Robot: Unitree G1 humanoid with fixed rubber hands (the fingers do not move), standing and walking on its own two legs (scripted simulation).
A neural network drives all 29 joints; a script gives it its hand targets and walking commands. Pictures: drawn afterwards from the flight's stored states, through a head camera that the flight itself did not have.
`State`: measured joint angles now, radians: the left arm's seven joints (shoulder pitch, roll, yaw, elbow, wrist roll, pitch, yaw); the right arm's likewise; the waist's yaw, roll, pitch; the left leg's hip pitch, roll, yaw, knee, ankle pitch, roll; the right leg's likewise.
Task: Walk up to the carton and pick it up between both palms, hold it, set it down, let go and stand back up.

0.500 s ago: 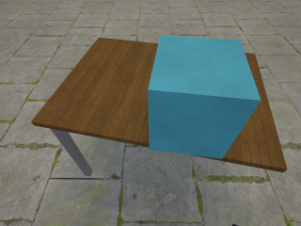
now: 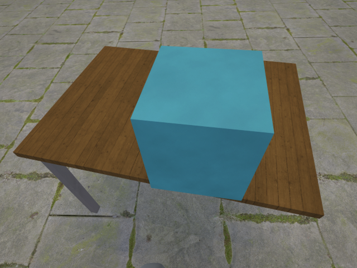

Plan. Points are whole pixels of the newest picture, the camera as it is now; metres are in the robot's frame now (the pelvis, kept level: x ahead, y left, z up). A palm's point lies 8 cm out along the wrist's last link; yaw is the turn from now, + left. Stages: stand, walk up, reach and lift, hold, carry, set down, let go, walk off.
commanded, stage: walk up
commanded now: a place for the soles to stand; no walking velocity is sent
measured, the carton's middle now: (202, 124) +0.46 -0.05 +0.04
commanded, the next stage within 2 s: none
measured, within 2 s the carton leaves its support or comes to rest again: neither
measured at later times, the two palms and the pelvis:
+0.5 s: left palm out of the picture +0.13 +0.22 -0.12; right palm out of the picture +0.09 -0.28 -0.15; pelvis +0.02 -0.01 -0.02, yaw -9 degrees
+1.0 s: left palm out of the picture +0.15 +0.29 -0.13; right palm out of the picture +0.02 -0.16 -0.12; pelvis +0.00 +0.08 -0.01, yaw -17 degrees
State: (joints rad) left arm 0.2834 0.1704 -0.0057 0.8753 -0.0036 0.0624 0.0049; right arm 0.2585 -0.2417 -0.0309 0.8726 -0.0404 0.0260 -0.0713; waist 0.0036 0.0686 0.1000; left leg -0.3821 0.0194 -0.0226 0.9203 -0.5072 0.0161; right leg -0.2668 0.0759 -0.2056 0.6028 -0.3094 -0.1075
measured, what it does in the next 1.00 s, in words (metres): steps on the spot, turning right: left foot, then right foot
